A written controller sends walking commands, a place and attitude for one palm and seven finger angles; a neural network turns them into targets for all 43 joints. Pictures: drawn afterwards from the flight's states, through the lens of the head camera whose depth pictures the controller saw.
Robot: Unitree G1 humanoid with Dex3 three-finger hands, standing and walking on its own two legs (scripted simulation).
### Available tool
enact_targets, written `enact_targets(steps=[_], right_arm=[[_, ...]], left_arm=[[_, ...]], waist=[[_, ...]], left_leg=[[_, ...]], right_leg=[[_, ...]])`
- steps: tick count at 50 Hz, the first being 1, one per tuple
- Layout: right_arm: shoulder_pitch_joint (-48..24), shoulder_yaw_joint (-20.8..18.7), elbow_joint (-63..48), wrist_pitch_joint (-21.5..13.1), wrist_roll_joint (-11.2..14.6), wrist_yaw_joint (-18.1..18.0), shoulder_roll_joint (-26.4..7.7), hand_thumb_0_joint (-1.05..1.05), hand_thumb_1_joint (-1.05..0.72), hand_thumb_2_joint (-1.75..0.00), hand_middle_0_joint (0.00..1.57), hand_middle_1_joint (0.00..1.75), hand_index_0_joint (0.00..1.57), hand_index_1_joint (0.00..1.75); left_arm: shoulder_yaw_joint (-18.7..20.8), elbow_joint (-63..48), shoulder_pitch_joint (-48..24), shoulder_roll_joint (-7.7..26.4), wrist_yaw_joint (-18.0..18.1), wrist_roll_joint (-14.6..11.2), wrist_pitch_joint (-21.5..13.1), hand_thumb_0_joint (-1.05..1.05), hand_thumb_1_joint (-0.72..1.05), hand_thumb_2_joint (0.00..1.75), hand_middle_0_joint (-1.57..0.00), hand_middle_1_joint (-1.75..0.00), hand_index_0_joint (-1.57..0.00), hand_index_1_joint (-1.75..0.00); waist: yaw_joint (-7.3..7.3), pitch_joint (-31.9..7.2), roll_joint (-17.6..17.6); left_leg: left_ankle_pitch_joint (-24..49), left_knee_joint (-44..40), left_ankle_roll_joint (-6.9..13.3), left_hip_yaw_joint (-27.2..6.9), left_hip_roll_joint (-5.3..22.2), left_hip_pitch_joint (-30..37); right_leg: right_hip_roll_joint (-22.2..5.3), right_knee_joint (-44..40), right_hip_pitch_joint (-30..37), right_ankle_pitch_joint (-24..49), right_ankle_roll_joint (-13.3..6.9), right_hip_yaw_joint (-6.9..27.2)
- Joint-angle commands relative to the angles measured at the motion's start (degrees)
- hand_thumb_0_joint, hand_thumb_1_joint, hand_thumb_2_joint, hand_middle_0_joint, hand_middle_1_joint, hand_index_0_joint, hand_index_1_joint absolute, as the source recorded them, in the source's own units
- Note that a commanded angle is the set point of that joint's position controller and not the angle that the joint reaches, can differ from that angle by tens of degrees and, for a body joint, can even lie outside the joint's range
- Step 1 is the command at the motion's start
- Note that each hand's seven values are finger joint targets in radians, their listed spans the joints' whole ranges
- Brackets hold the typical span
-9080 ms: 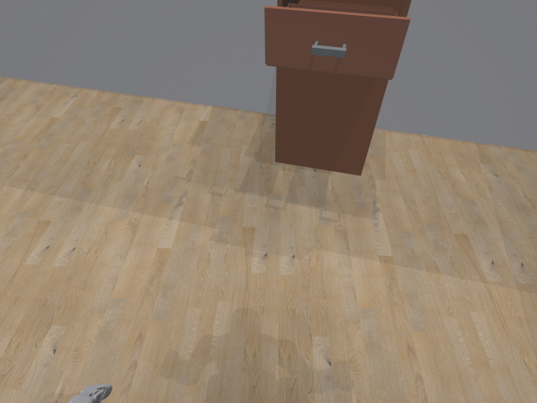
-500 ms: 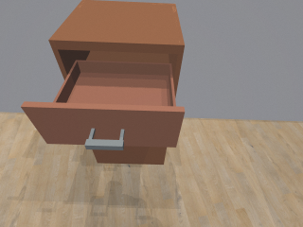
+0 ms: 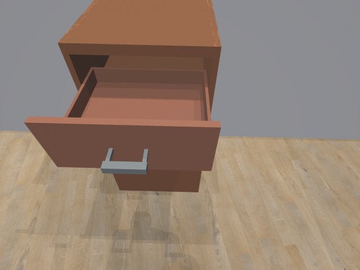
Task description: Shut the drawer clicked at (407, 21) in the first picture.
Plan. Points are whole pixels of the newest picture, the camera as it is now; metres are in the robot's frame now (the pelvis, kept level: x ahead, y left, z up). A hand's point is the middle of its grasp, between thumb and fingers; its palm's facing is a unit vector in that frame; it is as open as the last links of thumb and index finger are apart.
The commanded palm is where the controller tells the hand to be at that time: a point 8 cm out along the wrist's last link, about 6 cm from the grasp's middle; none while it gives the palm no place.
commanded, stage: look again from close up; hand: left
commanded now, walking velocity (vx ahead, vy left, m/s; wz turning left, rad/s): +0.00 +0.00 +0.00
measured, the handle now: (126, 160) +0.35 +0.16 +0.04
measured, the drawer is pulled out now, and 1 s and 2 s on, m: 0.29 0.29 0.29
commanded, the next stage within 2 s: shuffle to correct the standing spot in 0.36 s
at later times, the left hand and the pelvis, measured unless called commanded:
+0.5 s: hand out of the picture +0.06 +0.18 -0.17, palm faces -0.01 -0.98 -0.22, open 7.4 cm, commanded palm none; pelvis +0.01 +0.00 +0.00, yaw -1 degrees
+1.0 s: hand out of the picture +0.06 +0.14 -0.18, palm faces +0.02 -0.98 -0.18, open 7.4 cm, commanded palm none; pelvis +0.07 -0.02 +0.00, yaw -1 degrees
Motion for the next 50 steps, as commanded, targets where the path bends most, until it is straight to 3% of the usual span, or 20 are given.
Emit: enact_targets(steps=[1, 4, 7, 15, 23, 25, 27, 31, 34, 36, 38, 40, 41, 42, 43, 44, 45, 46, 48, 50], right_arm=[[-0.2, -0.9, -4.1, -1.9, 0.2, 0.4, -5.7, 0.00, -0.90, -0.90, 0.20, 0.30, 0.20, 0.30], [-1.6, -0.9, -3.8, -2.5, 0.5, 0.3, -6.8, 0.00, -0.90, -0.90, 0.20, 0.30, 0.20, 0.30], [-2.9, -0.9, -3.7, -2.8, 0.5, 0.1, -7.7, 0.00, -0.90, -0.90, 0.20, 0.30, 0.20, 0.30], [-6.2, -0.8, -3.0, -2.3, 0.5, 0.3, -8.7, 0.00, -0.90, -0.90, 0.20, 0.30, 0.20, 0.30], [-6.4, -0.8, -1.5, -2.4, 0.6, 0.3, -8.6, 0.00, -0.90, -0.90, 0.20, 0.30, 0.20, 0.30], [-5.8, -0.7, -0.5, -2.4, 0.4, 0.3, -8.5, 0.00, -0.90, -0.90, 0.20, 0.30, 0.20, 0.30], [-5.3, -0.9, -0.1, -2.2, 0.3, 0.3, -9.0, 0.00, -0.90, -0.90, 0.20, 0.30, 0.20, 0.30], [-3.3, -1.7, 0.1, -1.9, 0.1, 0.0, -10.6, 0.00, -0.90, -0.90, 0.20, 0.30, 0.20, 0.30], [-0.9, -2.2, 0.4, -2.1, -0.1, -0.6, -11.4, 0.00, -0.90, -0.90, 0.20, 0.30, 0.20, 0.30], [0.6, -2.1, 0.7, -2.4, -0.1, -1.0, -10.6, 0.00, -0.90, -0.90, 0.20, 0.30, 0.20, 0.30], [1.3, -2.0, 1.1, -2.6, -0.1, -1.3, -10.1, 0.00, -0.90, -0.90, 0.20, 0.30, 0.20, 0.30], [0.2, -1.5, 0.9, -2.9, 0.2, -1.3, -8.4, 0.00, -0.90, -0.90, 0.20, 0.30, 0.20, 0.30], [-0.6, -1.0, 0.4, -3.1, 0.3, -1.2, -6.6, 0.00, -0.90, -0.90, 0.20, 0.30, 0.20, 0.30], [-1.5, -0.6, 0.1, -3.0, 0.5, -1.1, -5.1, 0.00, -0.90, -0.90, 0.20, 0.30, 0.20, 0.30], [-3.4, -0.3, -0.1, -2.5, 0.7, -1.1, -4.3, 0.00, -0.90, -0.90, 0.20, 0.30, 0.20, 0.30], [-4.1, -0.4, 0.1, -2.2, 1.0, -1.1, -3.7, 0.00, -0.90, -0.90, 0.20, 0.30, 0.20, 0.30], [-3.5, -0.5, 0.6, -2.0, 1.2, -1.1, -3.5, 0.00, -0.90, -0.90, 0.20, 0.30, 0.20, 0.30], [-2.0, -0.6, 1.3, -1.9, 1.4, -1.1, -3.5, 0.00, -0.90, -0.90, 0.20, 0.30, 0.20, 0.30], [0.3, -0.9, 3.0, -1.9, 1.2, -1.1, -4.7, 0.00, -0.90, -0.90, 0.20, 0.30, 0.20, 0.30], [2.1, -1.6, 3.7, -2.0, 1.1, -1.4, -6.8, 0.00, -0.90, -0.90, 0.20, 0.30, 0.20, 0.30]], left_arm=[[1.4, -3.2, 1.3, 6.7, 0.6, 0.2, -1.0, 0.00, 0.90, 0.90, -0.20, -0.30, -0.20, -0.30], [1.7, -3.1, 0.7, 7.4, 0.7, -0.1, -1.1, 0.00, 0.90, 0.90, -0.20, -0.30, -0.20, -0.30], [1.9, -3.3, 0.0, 7.9, 0.8, -0.2, -1.1, 0.00, 0.90, 0.90, -0.20, -0.30, -0.20, -0.30], [2.1, -4.0, -2.8, 9.6, 0.7, -0.2, -0.5, 0.00, 0.90, 0.90, -0.20, -0.30, -0.20, -0.30], [2.1, -4.0, -3.3, 9.5, 0.7, -0.3, -0.5, 0.00, 0.90, 0.90, -0.20, -0.30, -0.20, -0.30], [2.0, -3.1, -2.8, 8.9, 0.4, -0.2, -0.4, 0.00, 0.90, 0.90, -0.20, -0.30, -0.20, -0.30], [2.0, -2.9, -3.1, 8.5, 0.1, 0.0, 0.0, 0.00, 0.90, 0.90, -0.20, -0.30, -0.20, -0.30], [2.3, -3.3, -2.7, 7.9, -0.8, 0.4, 0.6, 0.00, 0.90, 0.90, -0.20, -0.30, -0.20, -0.30], [2.7, -3.5, -2.3, 7.0, -1.4, 0.5, 0.7, 0.00, 0.90, 0.90, -0.20, -0.30, -0.20, -0.30], [2.8, -3.3, -1.8, 6.7, -1.5, 0.4, 0.5, 0.00, 0.90, 0.90, -0.20, -0.30, -0.20, -0.30], [3.3, -2.6, 0.1, 6.4, -1.4, 0.3, 0.2, 0.00, 0.90, 0.90, -0.20, -0.30, -0.20, -0.30], [3.7, -1.0, 3.8, 7.2, -1.1, 0.1, 0.0, 0.00, 0.90, 0.90, -0.20, -0.30, -0.20, -0.30], [4.0, -0.1, 5.6, 8.2, -0.7, -0.1, -0.2, 0.00, 0.90, 0.90, -0.20, -0.30, -0.20, -0.30], [4.1, 0.8, 7.3, 9.2, -0.3, -0.3, -0.7, 0.00, 0.90, 0.90, -0.20, -0.30, -0.20, -0.30], [3.9, 1.5, 7.4, 8.8, 0.1, -0.5, -1.1, 0.00, 0.90, 0.90, -0.20, -0.30, -0.20, -0.30], [3.5, 1.6, 6.0, 8.4, 0.4, -0.3, -1.3, 0.00, 0.90, 0.90, -0.20, -0.30, -0.20, -0.30], [3.4, 1.2, 4.1, 8.4, 0.7, -0.1, -1.2, 0.00, 0.90, 0.90, -0.20, -0.30, -0.20, -0.30], [3.4, 0.6, 1.9, 8.5, 0.9, -0.3, -1.1, 0.00, 0.90, 0.90, -0.20, -0.30, -0.20, -0.30], [3.4, -0.7, -0.7, 8.1, 1.1, -0.8, -0.7, 0.00, 0.90, 0.90, -0.20, -0.30, -0.20, -0.30], [3.5, -1.5, -1.3, 7.4, 1.4, -0.5, -0.2, 0.00, 0.90, 0.90, -0.20, -0.30, -0.20, -0.30]], waist=[[-0.69, 3.4, -2.6], [-0.29, 1.6, -0.7], [0.02, 0.2, -1.1], [0.13, 1.3, -1.1], [0.20, 0.0, -1.7], [-0.05, -0.2, -1.1], [-0.34, 2.1, -0.5], [-0.73, 6.0, 4.0], [-1.08, 6.0, 5.4], [-1.06, 5.2, 4.4], [-0.37, 3.5, 2.6], [1.19, 1.2, -2.5], [1.88, 0.6, -7.5], [2.26, 0.1, -11.9], [2.59, 1.3, -11.7], [2.09, 1.6, -9.1], [1.20, 1.1, -8.5], [0.22, 0.1, -6.5], [-0.92, -1.9, -2.8], [-1.13, -2.6, 6.2]], left_leg=[[0.8, -6.4, -0.6, -7.9, 6.0, -0.7], [8.5, -6.2, -0.6, -7.5, 6.5, 1.7], [15.1, -5.6, -0.7, -6.7, 6.9, 4.0], [12.7, -7.3, -1.1, -6.4, 6.9, 4.9], [14.7, -8.0, -1.2, -6.1, 7.1, 7.0], [8.6, -9.5, -0.9, -6.4, 7.3, 7.7], [0.6, -11.6, -0.4, -7.4, 8.1, 6.8], [-9.4, -17.1, 1.3, -11.8, 12.1, 5.2], [-3.6, -15.9, 3.2, -13.8, 14.9, 7.7], [4.0, -13.9, 4.0, -14.0, 15.2, 8.3], [12.4, -9.0, 3.3, -11.2, 13.9, 6.5], [14.7, -1.1, 0.8, -4.8, 9.0, 0.9], [12.3, 2.7, -0.9, -1.3, 5.6, -3.2], [5.3, 6.3, -2.5, 0.3, 3.7, -6.6], [-6.7, 8.4, -3.3, -0.6, 3.5, -8.4], [-10.1, 8.4, -3.6, -1.6, 3.8, -8.0], [-9.0, 6.1, -3.8, -2.1, 4.1, -6.1], [-3.3, 1.5, -3.8, -2.1, 4.3, -3.0], [24.4, -4.2, -3.2, -2.7, 6.4, 8.6], [47.1, -1.3, -1.3, -4.7, 9.5, 14.2]], right_leg=[[-2.5, -7.2, -3.3, -0.8, -4.1, 6.3], [-2.7, -5.5, -0.5, 7.4, -3.4, 5.3], [-2.8, -4.6, 1.5, 12.8, -3.1, 5.1], [-3.2, -6.3, 1.8, 11.9, -2.6, 5.4], [-3.3, -6.9, 3.3, 13.2, -2.4, 5.2], [-2.6, -7.7, 3.1, 7.0, -2.3, 4.3], [-1.7, -7.4, 1.3, 0.5, -2.4, 3.3], [0.6, -2.9, -2.5, -3.2, -2.3, -0.4], [1.0, 0.8, -5.5, -2.9, -2.4, -1.6], [0.9, 1.1, -4.9, -2.5, -2.7, -1.9], [0.0, -0.6, -0.4, 2.5, -3.2, -1.7], [-2.8, -3.6, 8.8, 12.0, -5.0, 2.0], [-5.9, -5.1, 13.7, 21.9, -6.6, 5.8], [-10.5, -6.5, 16.9, 33.6, -9.3, 10.3], [-12.8, -6.7, 17.5, 45.1, -11.7, 11.5], [-13.4, -6.0, 17.1, 52.3, -12.4, 10.6], [-12.9, -5.1, 16.4, 53.9, -11.9, 9.2], [-11.9, -3.5, 15.7, 52.5, -10.9, 7.7], [-6.6, -0.6, 9.1, 42.9, -5.7, 2.7], [-3.9, 0.7, 5.6, 29.0, -3.1, 0.2]])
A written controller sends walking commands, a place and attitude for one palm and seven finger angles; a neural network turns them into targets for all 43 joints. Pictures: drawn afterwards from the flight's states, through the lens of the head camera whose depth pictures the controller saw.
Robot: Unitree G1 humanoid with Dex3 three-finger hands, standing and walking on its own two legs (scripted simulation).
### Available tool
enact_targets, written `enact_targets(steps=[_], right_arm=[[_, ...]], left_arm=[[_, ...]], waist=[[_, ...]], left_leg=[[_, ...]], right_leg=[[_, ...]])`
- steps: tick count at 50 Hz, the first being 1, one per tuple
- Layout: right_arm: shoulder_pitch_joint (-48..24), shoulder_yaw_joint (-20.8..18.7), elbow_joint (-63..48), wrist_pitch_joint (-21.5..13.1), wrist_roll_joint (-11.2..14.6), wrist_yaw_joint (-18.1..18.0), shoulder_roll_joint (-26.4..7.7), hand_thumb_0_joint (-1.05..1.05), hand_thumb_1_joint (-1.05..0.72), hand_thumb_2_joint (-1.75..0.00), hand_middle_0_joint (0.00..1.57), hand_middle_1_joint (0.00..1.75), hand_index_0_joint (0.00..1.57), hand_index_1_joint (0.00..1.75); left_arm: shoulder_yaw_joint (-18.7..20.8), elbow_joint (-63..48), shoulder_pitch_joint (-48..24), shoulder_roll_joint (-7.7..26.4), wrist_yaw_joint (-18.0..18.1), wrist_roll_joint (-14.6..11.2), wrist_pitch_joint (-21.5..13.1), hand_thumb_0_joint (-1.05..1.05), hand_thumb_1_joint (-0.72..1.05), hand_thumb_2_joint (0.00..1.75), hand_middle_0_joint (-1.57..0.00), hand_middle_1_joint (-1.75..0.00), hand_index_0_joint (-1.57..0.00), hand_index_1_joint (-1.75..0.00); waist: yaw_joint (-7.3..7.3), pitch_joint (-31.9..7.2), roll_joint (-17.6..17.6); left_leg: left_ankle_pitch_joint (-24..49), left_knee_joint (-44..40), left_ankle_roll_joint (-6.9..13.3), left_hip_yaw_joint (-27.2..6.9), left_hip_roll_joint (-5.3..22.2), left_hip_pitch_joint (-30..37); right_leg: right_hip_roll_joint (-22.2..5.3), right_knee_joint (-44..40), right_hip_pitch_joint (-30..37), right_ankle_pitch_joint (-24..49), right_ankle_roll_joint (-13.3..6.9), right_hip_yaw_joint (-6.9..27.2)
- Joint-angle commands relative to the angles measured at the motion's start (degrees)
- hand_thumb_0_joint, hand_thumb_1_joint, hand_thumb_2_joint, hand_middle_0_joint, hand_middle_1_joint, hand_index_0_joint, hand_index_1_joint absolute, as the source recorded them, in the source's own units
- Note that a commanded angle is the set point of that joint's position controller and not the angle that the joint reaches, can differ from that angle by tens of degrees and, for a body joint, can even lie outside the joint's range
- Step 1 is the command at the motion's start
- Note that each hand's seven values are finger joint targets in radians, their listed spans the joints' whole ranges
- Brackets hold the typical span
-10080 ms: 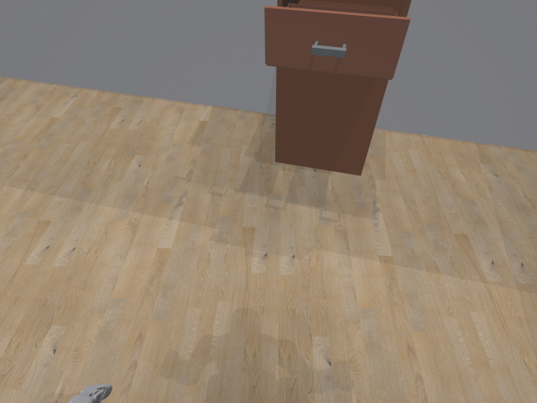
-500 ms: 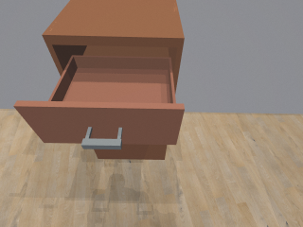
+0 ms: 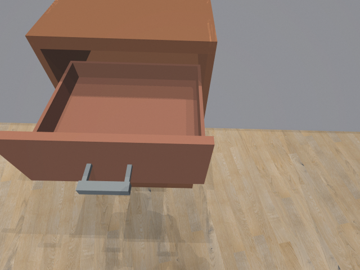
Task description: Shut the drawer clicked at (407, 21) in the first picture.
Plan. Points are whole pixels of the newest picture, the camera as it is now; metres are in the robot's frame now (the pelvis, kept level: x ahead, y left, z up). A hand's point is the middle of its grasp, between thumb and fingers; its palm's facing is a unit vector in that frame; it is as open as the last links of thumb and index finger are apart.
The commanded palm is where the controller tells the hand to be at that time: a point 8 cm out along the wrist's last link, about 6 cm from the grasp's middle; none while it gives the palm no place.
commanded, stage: come to a stop and stand still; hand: left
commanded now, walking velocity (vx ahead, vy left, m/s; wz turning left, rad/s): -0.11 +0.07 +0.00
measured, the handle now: (106, 178) +0.28 +0.18 +0.04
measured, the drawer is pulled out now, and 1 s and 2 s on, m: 0.29 0.29 0.29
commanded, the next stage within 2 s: look again from close up in 0.74 s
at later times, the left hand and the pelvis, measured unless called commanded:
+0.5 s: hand out of the picture +0.02 +0.20 -0.15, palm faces +0.02 -0.97 -0.26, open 7.4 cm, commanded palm none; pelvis -0.05 +0.01 +0.00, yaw +0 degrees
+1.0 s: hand out of the picture -0.05 +0.17 -0.16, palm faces +0.00 -0.98 -0.19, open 7.4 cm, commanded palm none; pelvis -0.04 +0.01 +0.01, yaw -1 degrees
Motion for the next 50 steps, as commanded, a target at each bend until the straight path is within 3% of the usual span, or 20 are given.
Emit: enact_targets(steps=[1, 3, 4, 7, 11, 12, 13, 14, 15, 16, 17, 18, 20, 22, 24, 27, 31, 37, 43, 50], right_arm=[[6.3, -1.7, -1.4, -1.3, 0.0, -0.4, -6.8, 0.00, -0.90, -0.90, 0.20, 0.30, 0.20, 0.30], [5.0, -2.0, -2.4, -1.1, -0.2, -0.6, -7.0, 0.00, -0.90, -0.90, 0.20, 0.30, 0.20, 0.30], [4.2, -2.1, -3.1, -1.0, -0.3, -0.7, -6.9, 0.00, -0.90, -0.90, 0.20, 0.30, 0.20, 0.30], [2.4, -2.4, -4.8, -0.7, -0.4, -0.5, -6.6, 0.00, -0.90, -0.90, 0.20, 0.30, 0.20, 0.30], [0.4, -2.2, -5.9, -0.5, -0.4, 0.0, -6.2, 0.00, -0.90, -0.90, 0.20, 0.30, 0.20, 0.30], [-1.6, -2.6, -10.7, -1.4, 0.2, 0.8, -10.3, 0.00, -0.90, -0.90, 0.20, 0.30, 0.20, 0.30], [0.9, -2.1, -12.6, -1.5, -0.4, 1.5, -7.3, 0.00, -0.90, -0.90, 0.20, 0.30, 0.20, 0.30], [0.4, -1.5, -13.1, -1.5, -0.3, 1.5, -6.4, 0.00, -0.90, -0.90, 0.20, 0.30, 0.20, 0.30], [1.4, -1.3, -13.3, -1.7, -0.3, 1.7, -5.9, 0.00, -0.90, -0.90, 0.20, 0.30, 0.20, 0.30], [2.2, -1.0, -13.0, -2.0, -0.8, 1.8, -6.7, 0.00, -0.90, -0.90, 0.20, 0.30, 0.20, 0.30], [2.2, -0.9, -13.1, -1.9, -1.0, 1.4, -7.8, 0.00, -0.90, -0.90, 0.20, 0.30, 0.20, 0.30], [1.9, -0.7, -13.5, -1.8, -0.8, 1.2, -8.3, 0.00, -0.90, -0.90, 0.20, 0.30, 0.20, 0.30], [0.1, -0.2, -14.5, -1.5, -0.6, 1.1, -8.5, 0.00, -0.90, -0.90, 0.20, 0.30, 0.20, 0.30], [0.0, 0.2, -14.7, -1.2, -0.8, 1.4, -8.5, 0.00, -0.90, -0.90, 0.20, 0.30, 0.20, 0.30], [0.8, 0.4, -14.3, -1.1, -0.8, 1.9, -8.4, 0.00, -0.90, -0.90, 0.20, 0.30, 0.20, 0.30], [2.3, 0.3, -13.9, -0.8, -1.2, 2.2, -8.6, 0.00, -0.90, -0.90, 0.20, 0.30, 0.20, 0.30], [3.9, 0.5, -13.0, -0.9, -1.2, 2.2, -8.1, 0.00, -0.90, -0.90, 0.20, 0.30, 0.20, 0.30], [6.1, 1.0, -9.7, -2.1, -0.7, 1.9, -7.5, 0.00, -0.90, -0.90, 0.20, 0.30, 0.20, 0.30], [8.4, 1.7, -5.8, -3.0, -0.3, 1.3, -6.3, 0.00, -0.90, -0.90, 0.20, 0.30, 0.20, 0.30], [8.4, 1.8, -3.1, -2.8, -0.2, 0.9, -4.8, 0.00, -0.90, -0.90, 0.20, 0.30, 0.20, 0.30]], left_arm=[[1.7, -3.4, 2.2, 7.5, 1.2, 0.1, 0.1, 0.00, 0.90, 0.90, -0.20, -0.30, -0.20, -0.30], [1.8, -3.4, 2.5, 6.5, 1.3, 0.1, 0.4, 0.00, 0.90, 0.90, -0.20, -0.30, -0.20, -0.30], [1.9, -3.2, 2.8, 6.5, 1.2, 0.2, 0.5, 0.00, 0.90, 0.90, -0.20, -0.30, -0.20, -0.30], [2.2, -3.5, 3.4, 7.5, 1.0, 0.4, 0.3, 0.00, 0.90, 0.90, -0.20, -0.30, -0.20, -0.30], [2.2, -4.5, 2.6, 8.5, 0.9, 0.6, 0.3, 0.00, 0.90, 0.90, -0.20, -0.30, -0.20, -0.30], [2.3, -3.7, 5.5, 10.6, 2.3, 1.1, -1.0, 0.00, 0.90, 0.90, -0.20, -0.30, -0.20, -0.30], [2.6, -7.3, 2.9, 11.5, 2.0, 1.0, -1.2, 0.00, 0.90, 0.90, -0.20, -0.30, -0.20, -0.30], [2.1, -7.8, 2.3, 11.0, 1.7, 0.9, -1.3, 0.00, 0.90, 0.90, -0.20, -0.30, -0.20, -0.30], [1.7, -8.5, 1.1, 10.7, 1.4, 0.8, -1.3, 0.00, 0.90, 0.90, -0.20, -0.30, -0.20, -0.30], [1.5, -9.4, 0.0, 10.5, 1.1, 0.6, -1.2, 0.00, 0.90, 0.90, -0.20, -0.30, -0.20, -0.30], [1.3, -9.8, 0.3, 9.8, 1.0, 0.3, -1.0, 0.00, 0.90, 0.90, -0.20, -0.30, -0.20, -0.30], [1.0, -9.4, 0.4, 9.3, 0.9, 0.4, -0.5, 0.00, 0.90, 0.90, -0.20, -0.30, -0.20, -0.30], [0.5, -9.0, 0.5, 8.8, 0.5, 0.4, 0.3, 0.00, 0.90, 0.90, -0.20, -0.30, -0.20, -0.30], [0.3, -9.2, -0.7, 9.1, 0.0, 0.5, 0.6, 0.00, 0.90, 0.90, -0.20, -0.30, -0.20, -0.30], [0.3, -9.4, -1.2, 9.8, -0.3, 0.7, 0.8, 0.00, 0.90, 0.90, -0.20, -0.30, -0.20, -0.30], [0.5, -9.8, -0.6, 10.4, -0.7, 0.8, 1.0, 0.00, 0.90, 0.90, -0.20, -0.30, -0.20, -0.30], [0.5, -9.3, 0.9, 10.3, -0.9, 0.7, 0.8, 0.00, 0.90, 0.90, -0.20, -0.30, -0.20, -0.30], [-0.2, -6.3, 2.6, 8.9, -0.9, 0.4, -0.1, 0.00, 0.90, 0.90, -0.20, -0.30, -0.20, -0.30], [-0.8, -2.5, 4.1, 7.7, -0.5, 0.1, -0.6, 0.00, 0.90, 0.90, -0.20, -0.30, -0.20, -0.30], [-0.9, 0.4, 4.7, 6.3, -0.2, 0.1, -0.6, 0.00, 0.90, 0.90, -0.20, -0.30, -0.20, -0.30]], waist=[[-1.42, -6.9, 7.5], [-0.87, -6.0, 6.4], [-0.60, -5.5, 4.5], [-0.32, -6.8, 0.3], [-0.19, -8.6, -2.3], [0.03, -11.7, -4.9], [-1.12, -12.4, -6.3], [-0.90, -12.2, -6.8], [-1.78, -12.5, -2.6], [-1.46, -12.2, 5.5], [-1.02, -10.1, 7.2], [-0.54, -8.4, 8.4], [0.16, -3.1, 2.8], [-0.03, 0.8, 0.0], [-0.41, 3.3, -0.6], [-0.34, 3.2, -0.6], [-0.37, 0.5, -1.1], [-0.17, -2.1, 0.8], [-0.20, -4.3, 0.2], [-0.21, -1.6, -0.2]], left_leg=[[57.8, -3.3, 2.0, -6.2, 8.8, 11.6], [58.3, -3.5, 2.9, -6.9, 9.4, 11.4], [55.0, -3.2, 2.7, -6.6, 8.8, 10.6], [43.7, -2.8, 1.3, -5.3, 6.7, 7.7], [35.4, -3.6, 0.5, -4.6, 5.4, 6.3], [37.6, 6.1, -0.5, -2.5, 6.0, 5.0], [19.2, 3.7, 0.3, -3.4, 3.8, -3.2], [9.7, 0.2, 0.5, -3.0, 2.7, -4.1], [15.9, -4.1, 0.8, -3.4, 3.1, -1.0], [26.7, -4.9, 1.0, -3.7, 4.1, 3.2], [35.7, -3.9, 2.2, -6.7, 6.6, 3.3], [38.3, -5.0, 3.2, -8.4, 7.9, 2.5], [26.0, -7.1, 3.5, -8.7, 7.1, -1.7], [11.8, -10.1, 2.6, -8.0, 5.9, -4.6], [-0.1, -13.0, 2.1, -8.0, 4.6, -6.8], [-7.5, -15.3, 2.1, -8.3, 4.1, -8.1], [-6.2, -15.4, 2.1, -7.8, 3.7, -6.2], [0.2, -15.3, 2.0, -8.1, 4.7, -4.3], [15.5, -12.4, 1.8, -6.2, 4.9, 0.5], [16.2, -12.7, 1.7, -5.9, 5.1, 1.5]], right_leg=[[-4.1, -0.1, -1.9, 27.4, -1.1, 1.7], [-3.4, -1.0, -2.8, 20.3, -0.9, 1.7], [-3.8, -1.9, -2.6, 22.6, -1.0, 2.2], [-6.0, -2.5, 0.4, 35.3, -2.3, 4.6], [-7.5, -2.7, 2.3, 39.2, -3.3, 6.0], [-7.3, -4.7, 0.9, 52.6, -0.7, 7.0], [-9.8, -1.4, 7.9, 52.6, -3.4, 7.7], [-10.6, -0.8, 7.1, 49.4, -4.6, 8.3], [-9.3, 1.2, 5.6, 46.3, -4.3, 6.8], [-6.8, 2.5, 2.5, 38.2, -3.7, 5.3], [-4.5, 1.5, 0.1, 27.9, -2.8, 4.0], [-3.2, 0.3, -0.3, 18.8, -2.3, 2.7], [-2.5, -4.2, -1.4, 11.6, -2.1, 3.2], [-3.0, -6.8, -3.5, 6.2, -2.2, 4.6], [-3.3, -9.4, -5.9, -1.9, -2.4, 6.0], [-3.0, -10.4, -7.3, -7.4, -2.4, 6.4], [-3.1, -11.4, -7.6, -8.1, -2.4, 7.3], [-3.5, -10.4, -4.3, 1.1, -2.6, 7.3], [-4.3, -9.4, -1.1, 13.2, -2.4, 6.5], [-4.3, -10.1, -1.6, 13.9, -2.2, 6.1]])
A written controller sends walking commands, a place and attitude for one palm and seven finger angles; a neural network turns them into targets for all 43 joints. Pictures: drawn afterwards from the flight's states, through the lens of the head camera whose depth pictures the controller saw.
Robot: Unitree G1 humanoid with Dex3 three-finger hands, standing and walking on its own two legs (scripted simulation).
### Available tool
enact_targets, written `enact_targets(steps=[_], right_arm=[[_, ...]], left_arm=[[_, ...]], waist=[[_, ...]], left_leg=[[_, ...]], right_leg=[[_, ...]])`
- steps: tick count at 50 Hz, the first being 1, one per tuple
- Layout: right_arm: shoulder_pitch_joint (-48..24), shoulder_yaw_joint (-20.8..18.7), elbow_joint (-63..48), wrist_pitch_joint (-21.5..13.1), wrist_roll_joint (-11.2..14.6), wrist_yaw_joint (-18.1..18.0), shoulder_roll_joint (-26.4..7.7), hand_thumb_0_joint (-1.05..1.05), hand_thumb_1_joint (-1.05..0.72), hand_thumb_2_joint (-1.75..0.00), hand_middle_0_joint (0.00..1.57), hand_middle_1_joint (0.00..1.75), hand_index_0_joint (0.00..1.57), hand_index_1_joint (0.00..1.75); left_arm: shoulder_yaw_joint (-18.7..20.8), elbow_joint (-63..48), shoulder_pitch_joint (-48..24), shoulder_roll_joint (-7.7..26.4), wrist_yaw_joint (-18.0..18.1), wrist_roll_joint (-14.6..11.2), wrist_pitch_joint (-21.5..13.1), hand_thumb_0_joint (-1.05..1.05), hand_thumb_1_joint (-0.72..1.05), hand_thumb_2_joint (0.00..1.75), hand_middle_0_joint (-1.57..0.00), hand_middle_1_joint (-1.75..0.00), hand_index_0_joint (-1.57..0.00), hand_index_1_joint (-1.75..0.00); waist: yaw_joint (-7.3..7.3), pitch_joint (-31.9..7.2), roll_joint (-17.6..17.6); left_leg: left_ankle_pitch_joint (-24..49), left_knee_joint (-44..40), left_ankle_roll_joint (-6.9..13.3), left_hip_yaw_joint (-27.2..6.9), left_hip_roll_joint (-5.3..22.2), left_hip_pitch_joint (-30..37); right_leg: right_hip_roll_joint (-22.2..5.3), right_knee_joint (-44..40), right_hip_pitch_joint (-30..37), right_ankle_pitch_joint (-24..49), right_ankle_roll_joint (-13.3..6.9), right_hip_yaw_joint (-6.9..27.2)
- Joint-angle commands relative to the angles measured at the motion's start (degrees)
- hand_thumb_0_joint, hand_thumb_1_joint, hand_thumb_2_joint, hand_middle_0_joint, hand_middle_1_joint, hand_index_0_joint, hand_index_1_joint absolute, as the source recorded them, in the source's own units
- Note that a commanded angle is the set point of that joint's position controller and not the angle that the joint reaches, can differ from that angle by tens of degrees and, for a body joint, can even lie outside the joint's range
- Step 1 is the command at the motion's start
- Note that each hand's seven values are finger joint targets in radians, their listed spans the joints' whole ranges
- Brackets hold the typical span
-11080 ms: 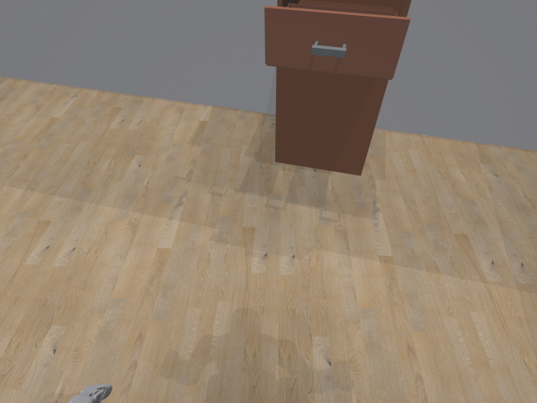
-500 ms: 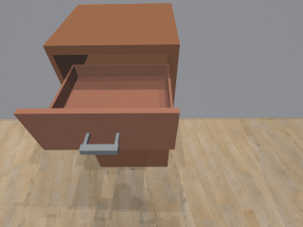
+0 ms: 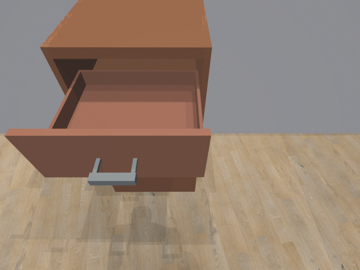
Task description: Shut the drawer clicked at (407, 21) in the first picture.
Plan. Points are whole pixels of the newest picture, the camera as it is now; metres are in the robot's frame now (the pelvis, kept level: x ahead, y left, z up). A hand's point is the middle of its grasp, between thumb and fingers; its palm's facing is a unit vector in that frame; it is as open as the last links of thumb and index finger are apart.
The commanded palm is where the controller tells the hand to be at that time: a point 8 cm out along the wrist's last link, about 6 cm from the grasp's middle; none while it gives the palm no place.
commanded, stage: look again from close up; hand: left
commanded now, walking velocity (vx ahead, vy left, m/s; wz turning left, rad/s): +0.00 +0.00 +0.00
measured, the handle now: (114, 170) +0.32 +0.18 +0.03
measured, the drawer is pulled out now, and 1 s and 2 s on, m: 0.29 0.29 0.29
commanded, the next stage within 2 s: raise the hand and make a fist in 0.36 s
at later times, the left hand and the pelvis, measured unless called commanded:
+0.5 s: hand out of the picture +0.02 +0.17 -0.17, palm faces +0.07 -0.98 -0.21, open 7.3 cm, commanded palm +0.11 +0.21 -0.07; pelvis +0.02 -0.01 +0.00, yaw +0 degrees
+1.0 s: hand (108, 267) +0.13 +0.15 +0.00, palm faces +0.14 -0.99 -0.04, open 5.4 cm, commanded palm +0.12 +0.20 +0.00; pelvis -0.03 -0.04 -0.07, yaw +4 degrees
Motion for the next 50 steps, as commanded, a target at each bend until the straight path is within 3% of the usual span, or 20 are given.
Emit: enact_targets(steps=[1, 22, 23, 24, 25, 26, 27, 28, 29, 30, 31, 33, 35, 36, 38, 39, 41, 43, 46, 50], right_arm=[[2.7, -1.2, -0.9, -1.3, 0.0, -0.4, -4.9, 0.00, -0.90, -0.90, 0.20, 0.30, 0.20, 0.30], [1.2, -1.2, -0.3, -1.4, -0.1, -0.8, -5.2, 0.00, -0.90, -0.90, 0.20, 0.30, 0.20, 0.30], [-4.1, -1.8, -4.7, -1.5, 0.2, -0.2, -7.8, 0.00, -0.90, -0.90, 0.20, 0.30, 0.20, 0.30], [-1.3, -3.4, -23.7, -9.4, 3.0, -2.8, -17.0, 0.00, -0.90, -0.90, 0.20, 0.30, 0.20, 0.30], [-6.7, -2.3, -21.4, -14.6, 1.7, -4.3, -12.0, 0.00, -0.90, -0.90, 0.20, 0.30, 0.20, 0.30], [-6.1, -3.3, -21.2, -16.1, 2.8, -3.6, -9.9, 0.00, -0.90, -0.90, 0.20, 0.30, 0.20, 0.30], [-4.0, -3.4, -19.7, -16.3, 3.0, -3.2, -11.3, 0.00, -0.90, -0.90, 0.20, 0.30, 0.20, 0.30], [-5.5, -4.3, -23.1, -17.2, 2.6, -2.8, -12.9, 0.00, -0.90, -0.90, 0.20, 0.30, 0.20, 0.30], [-5.2, -5.0, -24.9, -17.7, 1.4, -2.5, -14.0, 0.00, -0.90, -0.90, 0.20, 0.30, 0.20, 0.30], [-6.0, -5.4, -26.7, -17.9, 0.6, -2.3, -14.0, 0.00, -0.90, -0.90, 0.20, 0.30, 0.20, 0.30], [-7.4, -5.9, -28.7, -17.8, 0.7, -1.8, -13.5, 0.00, -0.90, -0.90, 0.20, 0.30, 0.20, 0.30], [-10.3, -6.1, -32.2, -17.4, 0.3, -0.1, -12.6, 0.00, -0.90, -0.90, 0.20, 0.30, 0.20, 0.30], [-12.0, -7.0, -34.8, -16.5, 0.5, 1.5, -12.6, 0.00, -0.90, -0.90, 0.20, 0.30, 0.20, 0.30], [-12.0, -7.3, -35.6, -16.1, 0.6, 2.3, -12.6, 0.00, -0.90, -0.90, 0.20, 0.30, 0.20, 0.30], [-13.0, -7.5, -40.3, -16.1, 0.1, 2.7, -11.9, 0.00, -0.90, -0.90, 0.20, 0.30, 0.20, 0.30], [-12.5, -7.3, -41.3, -15.8, 0.1, 2.5, -11.3, 0.00, -0.90, -0.90, 0.20, 0.30, 0.20, 0.30], [-12.2, -6.5, -41.7, -14.7, 0.6, 1.8, -11.2, 0.00, -0.90, -0.90, 0.20, 0.30, 0.20, 0.30], [-12.0, -5.5, -43.5, -14.4, 1.5, 0.6, -11.4, 0.00, -0.90, -0.90, 0.20, 0.30, 0.20, 0.30], [-9.3, -4.9, -43.0, -14.6, 1.8, -1.2, -12.2, 0.00, -0.90, -0.90, 0.20, 0.30, 0.20, 0.30], [-8.9, -4.0, -43.0, -15.2, 2.7, -2.6, -12.2, 0.00, -0.90, -0.90, 0.20, 0.30, 0.20, 0.30]], left_arm=[[1.2, -0.9, 3.5, 5.9, 0.5, 0.3, -0.9, 0.00, 0.90, 0.90, -0.20, -0.30, -0.20, -0.30], [1.5, -0.3, 3.2, 6.1, 0.7, 0.3, -1.1, 0.00, 0.90, 0.90, -0.20, -0.30, -0.20, -0.30], [1.9, 1.3, 6.1, 7.8, 2.6, 1.3, -2.2, 0.00, 0.90, 0.90, -0.20, -0.30, -0.20, -0.30], [8.0, -86.1, -35.4, 19.2, 2.0, -10.0, -14.1, 0.00, 0.90, 0.90, -0.22, -0.32, -0.22, -0.32], [6.4, -72.4, -10.6, 14.0, 4.5, -5.2, -11.2, 0.00, 0.90, 0.90, -0.24, -0.34, -0.24, -0.34], [0.2, -62.8, 4.8, 2.8, 6.7, -6.8, -3.2, 0.00, 0.90, 0.90, -0.26, -0.37, -0.26, -0.37], [-3.3, -64.4, 3.1, -2.4, 5.8, -7.7, -2.8, 0.00, 0.90, 0.90, -0.28, -0.39, -0.28, -0.39], [-2.8, -67.7, 0.0, -1.3, 4.9, -8.0, -5.0, 0.00, 0.90, 0.90, -0.30, -0.41, -0.30, -0.41], [-0.2, -67.7, 0.6, 0.8, 4.1, -7.6, -7.7, 0.00, 0.90, 0.90, -0.32, -0.43, -0.32, -0.43], [1.5, -64.6, 4.7, 0.7, 2.7, -8.0, -10.6, 0.00, 0.90, 0.90, -0.34, -0.45, -0.34, -0.45], [3.3, -61.3, 11.7, 0.3, 0.7, -8.5, -13.9, 0.00, 0.90, 0.90, -0.36, -0.47, -0.36, -0.47], [2.6, -56.6, 21.0, -3.9, -5.7, -10.9, -21.6, 0.00, 0.90, 0.90, -0.40, -0.52, -0.40, -0.52], [7.7, -56.6, 23.6, -0.4, -12.9, -13.3, -30.4, 0.00, 0.90, 0.90, -0.44, -0.56, -0.44, -0.56], [11.8, -56.6, 23.0, 4.4, -14.9, -12.7, -34.0, 0.00, 0.90, 0.90, -0.46, -0.58, -0.46, -0.58], [13.2, -72.9, 16.2, 9.0, -16.2, -11.8, -39.9, 0.00, 0.90, 0.90, -0.50, -0.62, -0.50, -0.62], [13.4, -76.8, 15.4, 9.3, -15.5, -12.1, -40.2, 0.00, 0.90, 0.90, -0.52, -0.65, -0.52, -0.65], [13.4, -79.5, 11.2, 8.8, -13.6, -13.6, -38.2, 0.00, 0.90, 0.90, -0.56, -0.69, -0.56, -0.69], [9.2, -82.4, 6.9, 5.5, -12.8, -14.6, -36.1, 0.00, 0.90, 0.90, -0.60, -0.73, -0.60, -0.73], [7.8, -84.2, 2.0, 7.7, -13.7, -14.1, -33.0, 0.00, 0.90, 0.90, -0.66, -0.80, -0.66, -0.80], [7.4, -81.8, 2.4, 8.8, -16.9, -14.6, -26.9, 0.00, 0.90, 0.90, -0.74, -0.88, -0.74, -0.88]], waist=[[0.06, 1.2, -0.3], [0.17, -0.1, -0.4], [1.45, 2.4, -3.9], [-5.21, -26.1, 6.6], [0.62, -26.7, 15.9], [-1.26, -17.3, 13.4], [-2.45, -9.8, 6.0], [-3.51, -4.0, 2.0], [-4.19, -5.1, -2.7], [-3.43, -5.2, -8.6], [-0.95, -5.8, -10.1], [1.95, -6.6, -13.8], [3.36, -9.4, -13.0], [4.14, -10.8, -8.9], [4.73, -21.4, 3.5], [4.37, -23.8, 6.0], [1.41, -18.4, 7.1], [-1.67, -12.7, 3.0], [-4.25, -14.2, 0.9], [-2.99, -14.9, 0.0]], left_leg=[[9.7, -5.1, 0.5, -6.6, 6.7, 0.9], [16.9, -5.0, 0.2, -6.4, 7.0, 4.2], [20.3, 7.4, -1.7, -5.1, 7.9, -2.6], [26.6, 0.2, -0.7, -6.1, 1.8, 13.2], [34.5, -0.6, -0.5, -5.6, 4.4, 18.1], [34.8, -0.7, -2.3, -7.0, 5.1, 10.9], [29.6, 0.3, -2.1, -7.4, 4.9, 6.7], [22.3, 2.5, -1.4, -8.3, 4.3, 2.2], [15.4, 5.3, -1.1, -8.3, 2.8, -1.6], [11.1, 7.9, -1.1, -8.1, 2.0, -6.0], [9.3, 9.5, -1.5, -7.1, 1.5, -8.9], [5.5, 14.0, -2.5, -6.0, 0.9, -17.3], [3.1, 19.0, -3.2, -5.0, 0.1, -24.1], [2.9, 21.2, -3.2, -4.7, 0.0, -26.7], [5.1, 24.4, -2.0, -3.2, 0.0, -24.4], [5.8, 25.1, -1.6, -3.3, 0.2, -23.1], [-1.2, 25.5, -1.3, -4.4, 0.4, -25.5], [-6.5, 26.3, -0.7, -5.6, 0.8, -26.6], [-7.6, 28.5, -0.1, -6.0, 0.9, -26.9], [-7.6, 26.9, -0.2, -6.5, 0.8, -26.6]], right_leg=[[-3.7, -4.8, -0.9, 8.3, -2.7, 4.1], [-4.4, -5.2, 1.7, 15.5, -2.4, 3.9], [-6.9, -5.2, -0.3, 34.8, -1.3, 6.5], [-0.7, 1.0, 4.5, 30.0, -2.5, 1.7], [1.6, 3.4, 0.9, 15.5, -3.3, 0.9], [1.0, 4.7, -4.3, 5.3, -2.0, -2.1], [1.5, 4.0, -7.4, 5.0, -1.5, -2.8], [1.7, 2.8, -10.4, 5.0, -1.2, -3.6], [2.1, 2.8, -12.4, 5.9, -1.3, -4.2], [2.3, 4.4, -14.6, 5.0, -1.2, -4.8], [2.5, 6.1, -14.9, 4.2, -1.5, -4.7], [2.8, 12.4, -18.8, 3.1, -1.7, -4.8], [2.3, 17.5, -20.0, 4.9, -2.1, -2.9], [1.7, 19.7, -19.8, 6.3, -2.5, -1.1], [1.6, 23.3, -19.0, 6.7, -3.0, 1.1], [1.8, 23.9, -19.6, 6.1, -3.1, 1.4], [2.1, 21.8, -24.7, -2.7, -2.7, 1.7], [2.1, 18.6, -28.4, -9.6, -2.3, 2.9], [1.5, 15.5, -28.1, -12.7, -1.5, 5.9], [1.0, 12.5, -24.0, -14.3, -1.1, 6.8]])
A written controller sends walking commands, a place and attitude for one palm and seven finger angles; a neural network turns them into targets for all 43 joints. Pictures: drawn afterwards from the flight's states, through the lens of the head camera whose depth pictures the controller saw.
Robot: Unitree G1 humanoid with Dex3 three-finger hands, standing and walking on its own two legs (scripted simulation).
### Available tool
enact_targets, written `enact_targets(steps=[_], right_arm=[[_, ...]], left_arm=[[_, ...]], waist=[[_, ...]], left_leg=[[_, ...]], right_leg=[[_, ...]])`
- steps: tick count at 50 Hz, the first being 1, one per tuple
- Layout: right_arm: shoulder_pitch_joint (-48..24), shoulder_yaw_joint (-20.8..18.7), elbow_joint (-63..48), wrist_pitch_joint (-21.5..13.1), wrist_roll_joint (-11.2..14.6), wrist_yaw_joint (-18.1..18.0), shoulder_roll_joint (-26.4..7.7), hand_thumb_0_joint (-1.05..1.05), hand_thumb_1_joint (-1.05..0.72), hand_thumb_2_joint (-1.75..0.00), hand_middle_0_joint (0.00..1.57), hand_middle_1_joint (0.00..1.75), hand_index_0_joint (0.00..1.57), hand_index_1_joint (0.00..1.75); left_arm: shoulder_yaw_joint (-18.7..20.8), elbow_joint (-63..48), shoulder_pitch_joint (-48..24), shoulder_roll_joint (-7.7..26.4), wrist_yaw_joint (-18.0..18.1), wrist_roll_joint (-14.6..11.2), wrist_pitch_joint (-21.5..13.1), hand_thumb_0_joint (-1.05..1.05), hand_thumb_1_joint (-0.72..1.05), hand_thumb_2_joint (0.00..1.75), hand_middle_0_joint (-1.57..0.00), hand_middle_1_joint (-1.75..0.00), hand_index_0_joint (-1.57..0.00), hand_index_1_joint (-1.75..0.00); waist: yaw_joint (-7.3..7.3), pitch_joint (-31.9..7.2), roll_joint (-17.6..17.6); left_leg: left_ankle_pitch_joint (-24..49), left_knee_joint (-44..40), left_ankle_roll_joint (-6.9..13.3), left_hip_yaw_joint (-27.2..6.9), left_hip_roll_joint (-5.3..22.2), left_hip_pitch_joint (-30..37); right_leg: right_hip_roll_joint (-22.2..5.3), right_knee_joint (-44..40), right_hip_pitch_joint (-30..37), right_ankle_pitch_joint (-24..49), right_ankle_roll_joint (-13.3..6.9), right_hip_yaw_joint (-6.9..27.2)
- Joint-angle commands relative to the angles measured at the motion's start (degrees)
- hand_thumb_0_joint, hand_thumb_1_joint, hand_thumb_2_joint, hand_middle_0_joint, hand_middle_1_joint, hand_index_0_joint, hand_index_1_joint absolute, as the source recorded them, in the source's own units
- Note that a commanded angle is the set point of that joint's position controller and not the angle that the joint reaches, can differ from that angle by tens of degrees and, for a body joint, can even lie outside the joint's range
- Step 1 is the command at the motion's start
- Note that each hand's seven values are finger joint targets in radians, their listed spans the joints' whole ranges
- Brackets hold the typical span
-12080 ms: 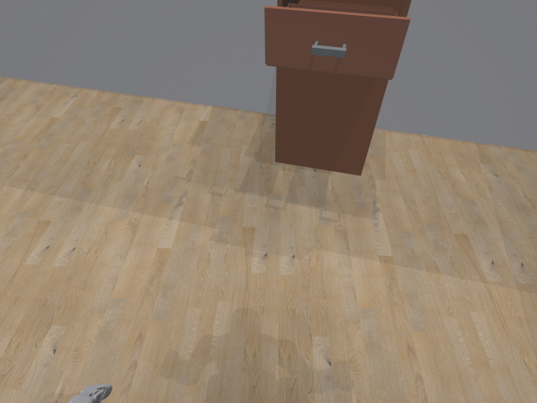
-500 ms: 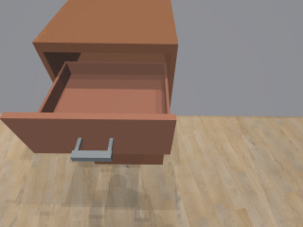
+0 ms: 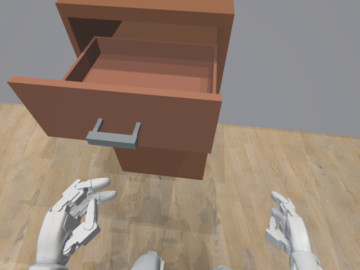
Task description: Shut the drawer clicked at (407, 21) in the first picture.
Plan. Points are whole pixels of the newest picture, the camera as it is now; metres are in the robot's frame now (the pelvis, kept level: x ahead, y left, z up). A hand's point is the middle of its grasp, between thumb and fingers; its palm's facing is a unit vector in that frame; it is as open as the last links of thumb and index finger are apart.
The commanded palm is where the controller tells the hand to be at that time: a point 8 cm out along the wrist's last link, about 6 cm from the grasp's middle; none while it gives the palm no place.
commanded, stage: raise the hand and make a fist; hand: left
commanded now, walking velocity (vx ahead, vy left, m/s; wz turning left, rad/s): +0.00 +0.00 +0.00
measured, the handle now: (115, 132) +0.37 +0.19 +0.10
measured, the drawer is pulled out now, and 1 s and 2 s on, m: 0.29 0.29 0.29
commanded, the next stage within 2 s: bring the fist close to the handle in 1.36 s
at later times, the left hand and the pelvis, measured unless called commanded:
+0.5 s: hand (98, 206) +0.20 +0.16 +0.13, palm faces +0.00 -1.00 -0.04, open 3.2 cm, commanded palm +0.16 +0.21 +0.14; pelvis +0.02 +0.02 +0.03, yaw -1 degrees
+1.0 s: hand (89, 192) +0.19 +0.15 +0.20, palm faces -0.02 -1.00 -0.07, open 3.2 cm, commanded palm +0.15 +0.20 +0.20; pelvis +0.03 +0.02 +0.04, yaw -1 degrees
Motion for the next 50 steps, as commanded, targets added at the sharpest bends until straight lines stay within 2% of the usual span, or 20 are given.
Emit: enact_targets(steps=[1, 5, 6, 7, 10, 11, 14, 16, 19, 21, 24, 26, 27, 31, 33, 37, 41, 42, 44, 50], right_arm=[[0.8, -1.9, -7.4, -3.2, 1.0, -1.8, -6.6, 0.00, -0.90, -0.90, 0.20, 0.30, 0.20, 0.30], [-0.1, -1.4, -7.6, -3.1, 1.0, -2.1, -5.0, 0.00, -0.90, -0.90, 0.20, 0.30, 0.20, 0.30], [-1.0, -1.6, -7.0, -2.9, 1.0, -2.0, -4.9, 0.00, -0.90, -0.90, 0.20, 0.30, 0.20, 0.30], [-0.8, -1.2, -7.5, -3.0, 0.8, -1.8, -4.5, 0.00, -0.90, -0.90, 0.20, 0.30, 0.20, 0.30], [-0.5, -1.6, -7.3, -4.1, 0.7, -1.2, -4.3, 0.00, -0.90, -0.90, 0.20, 0.30, 0.20, 0.30], [-1.1, -1.7, -6.9, -4.3, 0.5, -1.1, -4.4, 0.00, -0.90, -0.90, 0.20, 0.30, 0.20, 0.30], [0.0, -2.0, -7.2, -5.3, 0.5, -0.5, -4.6, 0.00, -0.90, -0.90, 0.20, 0.30, 0.20, 0.30], [-0.2, -1.9, -6.8, -5.8, 0.6, -0.4, -4.9, 0.00, -0.90, -0.90, 0.20, 0.30, 0.20, 0.30], [0.8, -1.9, -7.6, -6.6, 0.7, -0.2, -5.2, 0.00, -0.90, -0.90, 0.20, 0.30, 0.20, 0.30], [0.8, -1.9, -7.4, -6.5, 0.6, -0.2, -5.3, 0.00, -0.90, -0.90, 0.20, 0.30, 0.20, 0.30], [1.1, -1.7, -8.6, -6.2, 0.8, 0.1, -4.9, 0.00, -0.90, -0.90, 0.20, 0.30, 0.20, 0.30], [0.6, -1.6, -8.6, -5.5, 0.8, 0.2, -4.9, 0.00, -0.90, -0.90, 0.20, 0.30, 0.20, 0.30], [0.6, -1.4, -9.1, -5.2, 0.9, 0.2, -4.7, 0.00, -0.90, -0.90, 0.20, 0.30, 0.20, 0.30], [-0.7, -0.6, -9.9, -4.6, 1.1, 0.3, -4.6, 0.00, -0.90, -0.90, 0.20, 0.30, 0.20, 0.30], [-0.2, -0.1, -10.1, -4.2, 1.2, 0.3, -4.4, 0.00, -0.90, -0.90, 0.20, 0.30, 0.20, 0.30], [-0.7, 0.7, -10.4, -4.4, 1.3, 0.3, -4.2, 0.00, -0.90, -0.90, 0.20, 0.30, 0.20, 0.30], [-1.8, 1.1, -9.8, -4.7, 1.5, 0.2, -4.3, 0.00, -0.90, -0.90, 0.20, 0.30, 0.20, 0.30], [-1.6, 1.4, -10.3, -4.9, 1.6, 0.3, -4.0, 0.00, -0.90, -0.90, 0.20, 0.30, 0.20, 0.30], [-1.7, 1.7, -10.3, -5.5, 1.7, 0.3, -4.1, 0.00, -0.90, -0.90, 0.20, 0.30, 0.20, 0.30], [-2.1, 1.8, -9.4, -6.5, 2.0, -0.1, -4.3, 0.00, -0.90, -0.90, 0.20, 0.30, 0.20, 0.30]], left_arm=[[2.8, -11.8, -7.9, 8.8, -2.9, -0.3, 3.0, 0.00, 0.90, 0.90, -0.76, -0.91, -0.76, -0.91], [5.8, -12.7, -2.6, 7.3, -1.4, -2.1, 8.0, 0.00, 0.90, 0.90, -0.84, -0.99, -0.84, -0.99], [8.8, -10.7, 0.0, 9.1, -0.4, -2.0, 8.9, 0.00, 0.90, 0.90, -0.86, -1.01, -0.86, -1.01], [6.5, -13.0, 0.4, 6.6, 0.0, -2.1, 8.9, 0.00, 0.90, 0.90, -0.88, -1.04, -0.88, -1.04], [5.1, -17.4, 2.7, 5.5, 1.7, -1.5, 7.9, 0.00, 0.90, 0.90, -0.94, -1.10, -0.94, -1.10], [5.8, -17.0, 4.5, 6.5, 2.4, -0.8, 7.6, 0.00, 0.90, 0.90, -0.96, -1.12, -0.96, -1.12], [3.2, -21.9, 6.8, 4.8, 2.5, -0.5, 6.2, 0.00, 0.90, 0.90, -1.02, -1.19, -1.02, -1.19], [1.5, -23.1, 6.9, 4.5, 3.0, 0.3, 5.9, 0.00, 0.90, 0.90, -1.06, -1.23, -1.06, -1.23], [-0.6, -27.8, 6.5, 3.6, 3.8, 0.8, 5.5, 0.00, 0.90, 0.90, -1.12, -1.30, -1.12, -1.30], [-0.7, -29.5, 6.2, 4.4, 5.0, 1.9, 5.7, 0.00, 0.90, 0.90, -1.16, -1.34, -1.16, -1.34], [-2.5, -32.1, 9.0, 2.7, 5.7, 2.4, 7.1, 0.00, 0.90, 0.90, -1.22, -1.40, -1.22, -1.40], [-1.1, -32.1, 9.8, 4.2, 6.2, 3.0, 8.8, 0.00, 0.90, 0.90, -1.26, -1.45, -1.26, -1.45], [-2.7, -32.5, 10.2, 2.7, 6.1, 3.1, 9.7, 0.00, 0.90, 0.90, -1.28, -1.47, -1.28, -1.47], [-2.4, -35.2, 10.7, 3.3, 5.8, 3.0, 13.2, 0.00, 0.90, 0.90, -1.36, -1.56, -1.36, -1.56], [-2.9, -36.6, 8.4, 3.2, 5.5, 2.7, 14.7, 0.00, 0.90, 0.90, -1.40, -1.60, -1.40, -1.60], [-4.2, -39.7, 7.9, 2.4, 5.3, 2.8, 17.1, 0.00, 0.90, 0.90, -1.40, -1.60, -1.40, -1.60], [-1.2, -40.8, 7.2, 5.0, 5.6, 2.5, 19.0, 0.00, 0.90, 0.90, -1.40, -1.60, -1.40, -1.60], [-2.8, -41.9, 7.9, 3.5, 5.4, 2.6, 19.4, 0.00, 0.90, 0.90, -1.40, -1.60, -1.40, -1.60], [-2.5, -43.5, 6.4, 4.1, 5.4, 2.1, 20.2, 0.00, 0.90, 0.90, -1.40, -1.60, -1.40, -1.60], [-2.3, -41.7, 6.4, 3.6, 5.3, 1.8, 23.4, 0.00, 0.90, 0.90, -1.40, -1.60, -1.40, -1.60]], waist=[[-4.82, -6.7, -1.6], [-2.00, -9.3, -2.9], [-1.08, -8.9, -4.7], [-1.12, -7.9, -4.2], [-0.99, -6.8, -2.2], [-1.06, -6.6, -5.0], [-1.43, -6.8, -1.9], [-2.27, -4.6, -2.6], [-2.52, -5.3, -0.1], [-2.55, -5.1, -0.9], [-1.86, -6.7, 0.3], [-1.46, -5.6, -0.7], [-1.71, -4.7, -1.0], [-1.08, -3.5, -1.0], [-1.60, -2.6, -1.7], [-1.47, -1.8, 0.1], [-0.85, -1.0, -0.7], [-0.74, -0.9, 0.3], [-0.68, -1.3, 1.0], [-0.54, 1.3, -2.3]], left_leg=[[5.2, -8.6, 2.8, 0.5, -2.2, 6.3], [10.5, -12.2, 2.5, 0.3, -2.2, 9.5], [11.1, -12.7, 2.3, 0.1, -2.1, 9.1], [12.1, -13.7, 2.3, 0.3, -2.2, 9.5], [13.9, -15.4, 2.3, 0.6, -2.1, 12.2], [14.5, -15.4, 2.5, 0.4, -1.9, 12.1], [15.6, -16.1, 2.6, 1.0, -2.1, 14.2], [14.7, -16.2, 2.7, 0.8, -1.9, 14.2], [13.9, -17.0, 2.7, 0.6, -1.9, 16.2], [13.9, -17.5, 2.8, 0.2, -1.7, 17.0], [16.5, -18.1, 2.7, 0.2, -1.6, 18.7], [16.8, -18.7, 2.7, 0.1, -1.4, 18.5], [16.6, -19.0, 2.8, 0.2, -1.4, 18.8], [17.3, -20.2, 2.8, -0.1, -1.1, 19.8], [16.3, -20.9, 2.7, -0.3, -1.0, 20.3], [16.1, -22.1, 2.7, -0.6, -1.0, 22.1], [14.8, -23.3, 2.6, -0.7, -0.9, 22.5], [14.9, -23.6, 2.6, -0.5, -1.0, 23.1], [15.2, -24.1, 2.5, -0.8, -1.0, 23.7], [13.8, -25.3, 2.5, -0.5, -1.2, 23.9]], right_leg=[[-0.2, -20.0, 6.5, -0.5, 2.8, 13.1], [-0.9, -20.0, 13.1, 8.9, 3.4, 11.1], [-0.8, -20.0, 14.6, 10.4, 3.7, 10.8], [-0.9, -19.7, 14.9, 12.5, 3.6, 9.9], [-0.3, -19.0, 14.6, 15.7, 3.3, 7.8], [-0.3, -18.9, 15.0, 17.0, 3.6, 7.8], [0.0, -18.3, 14.5, 18.4, 3.2, 6.4], [0.2, -18.8, 13.3, 16.6, 3.1, 6.3], [0.6, -18.3, 12.4, 14.7, 2.7, 5.0], [0.8, -18.2, 12.4, 14.4, 2.5, 4.4], [0.9, -17.4, 13.9, 17.5, 2.4, 3.7], [0.9, -17.9, 14.7, 17.8, 2.3, 3.6], [1.0, -18.1, 14.5, 18.1, 2.4, 3.4], [1.0, -19.0, 15.9, 19.0, 2.4, 3.1], [1.2, -19.7, 15.9, 18.4, 2.5, 3.0], [1.2, -20.7, 16.5, 18.0, 2.4, 2.6], [1.2, -22.4, 18.1, 16.6, 2.2, 3.0], [1.2, -22.5, 18.1, 16.8, 2.2, 2.8], [1.1, -22.7, 18.9, 17.2, 2.2, 2.6], [1.0, -24.8, 19.3, 16.5, 2.5, 3.0]])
